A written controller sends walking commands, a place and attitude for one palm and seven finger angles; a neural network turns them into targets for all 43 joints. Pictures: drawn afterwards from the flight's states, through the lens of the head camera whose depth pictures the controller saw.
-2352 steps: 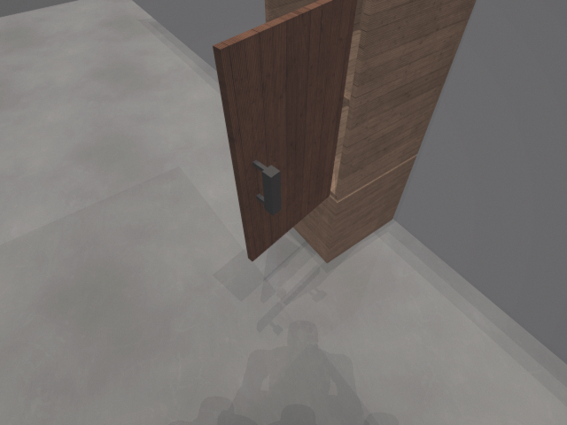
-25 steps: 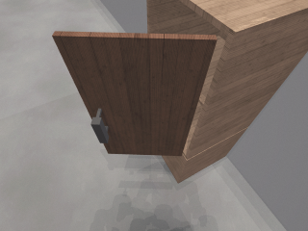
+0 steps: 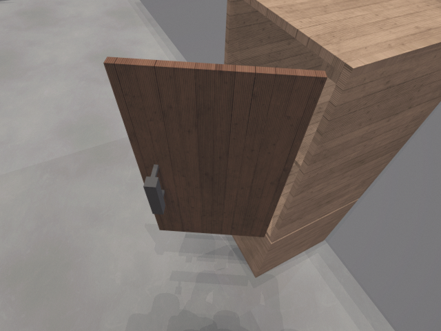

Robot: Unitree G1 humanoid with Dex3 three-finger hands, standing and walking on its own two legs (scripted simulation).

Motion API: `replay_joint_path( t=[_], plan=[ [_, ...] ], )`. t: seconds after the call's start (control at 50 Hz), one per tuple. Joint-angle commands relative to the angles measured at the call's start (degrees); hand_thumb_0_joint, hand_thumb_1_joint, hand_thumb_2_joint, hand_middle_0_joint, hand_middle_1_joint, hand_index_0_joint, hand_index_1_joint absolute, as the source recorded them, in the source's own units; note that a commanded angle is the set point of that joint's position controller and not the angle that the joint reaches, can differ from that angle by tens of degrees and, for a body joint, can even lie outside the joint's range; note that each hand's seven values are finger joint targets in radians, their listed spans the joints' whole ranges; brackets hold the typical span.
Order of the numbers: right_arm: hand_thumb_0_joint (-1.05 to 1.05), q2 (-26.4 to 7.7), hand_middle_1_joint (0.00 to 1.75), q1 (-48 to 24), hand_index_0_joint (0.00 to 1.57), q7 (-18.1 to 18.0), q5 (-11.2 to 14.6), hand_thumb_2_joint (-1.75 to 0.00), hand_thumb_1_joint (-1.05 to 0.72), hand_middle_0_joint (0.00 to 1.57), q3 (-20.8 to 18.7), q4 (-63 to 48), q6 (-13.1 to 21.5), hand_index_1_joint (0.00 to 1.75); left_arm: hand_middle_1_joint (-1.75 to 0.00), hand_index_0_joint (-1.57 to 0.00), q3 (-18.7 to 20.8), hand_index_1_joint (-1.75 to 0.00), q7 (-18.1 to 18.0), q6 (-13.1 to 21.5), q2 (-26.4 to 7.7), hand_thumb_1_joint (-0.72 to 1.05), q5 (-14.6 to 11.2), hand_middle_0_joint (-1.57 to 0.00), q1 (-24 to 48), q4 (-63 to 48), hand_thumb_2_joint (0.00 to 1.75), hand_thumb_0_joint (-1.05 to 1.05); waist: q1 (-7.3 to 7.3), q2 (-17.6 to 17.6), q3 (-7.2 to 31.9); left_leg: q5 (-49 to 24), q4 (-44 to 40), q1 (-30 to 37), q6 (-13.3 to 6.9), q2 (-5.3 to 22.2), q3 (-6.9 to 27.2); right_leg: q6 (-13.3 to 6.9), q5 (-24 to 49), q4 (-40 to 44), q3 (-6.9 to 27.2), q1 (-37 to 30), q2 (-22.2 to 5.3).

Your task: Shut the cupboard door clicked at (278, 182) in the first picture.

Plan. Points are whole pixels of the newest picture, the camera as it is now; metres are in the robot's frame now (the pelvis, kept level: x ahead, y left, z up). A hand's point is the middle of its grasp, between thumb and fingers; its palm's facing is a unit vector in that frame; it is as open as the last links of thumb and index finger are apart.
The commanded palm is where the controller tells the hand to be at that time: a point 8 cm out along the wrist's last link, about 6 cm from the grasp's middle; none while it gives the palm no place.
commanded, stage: come to a stop and stand still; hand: left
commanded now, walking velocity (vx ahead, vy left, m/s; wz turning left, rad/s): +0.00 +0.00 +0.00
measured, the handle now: (157, 189) +0.42 +0.18 -0.06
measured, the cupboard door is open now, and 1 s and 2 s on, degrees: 60 60 60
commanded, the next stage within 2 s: look again from close up in 0.52 s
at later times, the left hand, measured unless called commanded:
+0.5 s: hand out of the picture +0.03 +0.18 -0.18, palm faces +0.04 -0.98 -0.18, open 7.3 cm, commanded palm none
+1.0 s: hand out of the picture +0.02 +0.19 -0.17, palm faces -0.01 -0.97 -0.23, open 7.4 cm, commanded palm none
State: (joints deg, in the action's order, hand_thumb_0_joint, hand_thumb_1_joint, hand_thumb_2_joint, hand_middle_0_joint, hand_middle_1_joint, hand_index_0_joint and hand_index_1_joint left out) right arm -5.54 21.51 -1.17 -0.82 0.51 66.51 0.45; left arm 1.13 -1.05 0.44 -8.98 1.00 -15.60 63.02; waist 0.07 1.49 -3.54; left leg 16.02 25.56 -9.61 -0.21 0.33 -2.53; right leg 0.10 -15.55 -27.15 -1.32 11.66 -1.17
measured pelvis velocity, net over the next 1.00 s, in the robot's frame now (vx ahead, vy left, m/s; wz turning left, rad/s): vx -0.01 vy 0.01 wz -0.01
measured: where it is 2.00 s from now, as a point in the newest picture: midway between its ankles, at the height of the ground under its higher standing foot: outside the picture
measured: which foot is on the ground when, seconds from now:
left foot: down 0.00-1.00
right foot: down 0.00-1.00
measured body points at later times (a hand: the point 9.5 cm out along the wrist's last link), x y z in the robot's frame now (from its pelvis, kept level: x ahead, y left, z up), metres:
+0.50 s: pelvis +0.03 +0.01 +0.00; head +0.06 +0.01 +0.45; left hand +0.03 +0.23 -0.16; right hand +0.03 -0.21 -0.16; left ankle -0.03 +0.12 -0.74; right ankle -0.01 -0.12 -0.74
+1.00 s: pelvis -0.01 +0.01 +0.00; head +0.00 +0.00 +0.45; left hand +0.02 +0.24 -0.15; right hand +0.02 -0.22 -0.16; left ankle -0.03 +0.12 -0.74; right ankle -0.01 -0.12 -0.74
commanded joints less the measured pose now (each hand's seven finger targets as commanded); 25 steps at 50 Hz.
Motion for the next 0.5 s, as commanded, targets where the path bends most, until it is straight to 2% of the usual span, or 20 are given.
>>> replay_joint_path(
  t=[0.0, 0.12, 0.14, 0.2, 0.24, 0.36, 0.48],
  plan=[
    [0.00, -5.7, 0.30, 2.1, 0.20, -1.1, 0.1, -0.90, -0.90, 0.20, -1.0, -1.5, 1.9, 0.30, -0.30, -0.20, 0.3, -0.30, -0.8, 1.2, -3.8, 0.90, -0.4, -0.20, -3.6, -0.4, 0.90, 0.00, 0.74, -0.2, 1.9, -16.5, -4.8, 0.4, -1.0, 5.2, 4.2, -2.1, 14.0, 3.4, 2.8, -2.9, -4.6],
    [0.00, -5.2, 0.30, 1.8, 0.20, -1.6, 0.2, -0.90, -0.90, 0.20, -1.0, -0.6, 2.0, 0.30, -0.30, -0.20, 0.3, -0.30, -1.3, 1.2, -3.2, 0.90, -0.4, -0.20, -4.6, 1.0, 0.90, 0.00, 0.50, -1.4, 2.1, -22.0, -4.5, 2.9, -1.2, 5.4, 3.8, -1.7, 17.0, 3.3, 2.3, -3.5, -4.8],
    [0.00, -4.9, 0.30, 1.8, 0.20, -1.7, 0.2, -0.90, -0.90, 0.20, -1.1, -0.6, 1.9, 0.30, -0.30, -0.20, 0.4, -0.30, -1.4, 1.1, -3.1, 0.90, -0.3, -0.20, -4.5, 0.9, 0.90, 0.00, 0.47, -1.7, 1.1, -22.6, -4.6, 2.6, -1.3, 5.4, 3.6, -1.7, 17.5, 3.1, 2.3, -3.5, -4.6],
    [0.00, -5.1, 0.30, 0.9, 0.20, -1.8, 0.2, -0.90, -0.90, 0.20, -1.2, -0.7, 1.9, 0.30, -0.30, -0.20, 0.3, -0.30, -1.5, 1.2, -3.1, 0.90, -0.3, -0.20, -4.9, 1.4, 0.90, 0.00, 0.48, -1.7, 2.2, -24.1, -4.3, 4.1, -1.3, 5.5, 3.7, -1.6, 18.9, 3.2, 2.3, -3.5, -4.9],
    [0.00, -5.0, 0.30, 0.2, 0.20, -1.9, 0.2, -0.90, -0.90, 0.20, -1.2, -0.2, 1.7, 0.30, -0.30, -0.20, 0.2, -0.30, -1.6, 1.0, -2.9, 0.90, -0.1, -0.20, -4.6, 1.5, 0.90, 0.00, 0.42, -1.5, -0.5, -24.2, -4.6, 3.6, -1.4, 5.5, 3.7, -1.6, 19.1, 3.4, 2.3, -2.5, -4.8],
    [0.00, -6.1, 0.30, -0.5, 0.20, -2.0, 0.0, -0.90, -0.90, 0.20, -1.4, -0.7, 1.8, 0.30, -0.30, -0.20, 0.5, -0.30, -1.7, 1.0, -3.5, 0.90, -0.1, -0.20, -4.4, 1.4, 0.90, 0.00, 0.35, -2.1, 1.3, -28.5, -4.4, 5.5, -1.3, 5.5, 3.7, -1.6, 22.0, 2.9, 2.1, -3.8, -5.1],
    [0.00, -7.3, 0.30, -2.3, 0.20, -1.9, 0.0, -0.90, -0.90, 0.20, -1.5, -1.2, 1.6, 0.30, -0.30, -0.20, 0.7, -0.30, -1.6, 1.2, -4.9, 0.90, -0.2, -0.20, -3.2, 1.0, 0.90, 0.00, 0.45, -1.4, 1.9, -26.5, -4.8, 5.4, -1.0, 5.4, 3.8, -1.7, 23.3, 3.6, 2.2, -5.0, -5.5]
  ],
)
